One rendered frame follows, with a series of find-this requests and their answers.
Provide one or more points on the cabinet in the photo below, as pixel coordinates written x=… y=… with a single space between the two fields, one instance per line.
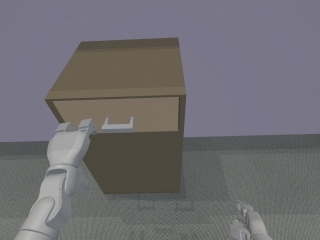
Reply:
x=128 y=162

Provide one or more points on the robot right hand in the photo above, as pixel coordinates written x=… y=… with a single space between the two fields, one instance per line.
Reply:
x=253 y=223

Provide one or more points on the drawer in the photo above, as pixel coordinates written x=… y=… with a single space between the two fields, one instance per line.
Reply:
x=150 y=114

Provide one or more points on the handle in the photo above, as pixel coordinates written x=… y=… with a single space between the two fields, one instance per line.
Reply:
x=118 y=128

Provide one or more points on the robot left forearm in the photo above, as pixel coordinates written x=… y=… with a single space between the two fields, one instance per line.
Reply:
x=52 y=209

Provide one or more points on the robot left hand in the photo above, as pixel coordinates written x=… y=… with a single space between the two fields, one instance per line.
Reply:
x=70 y=146

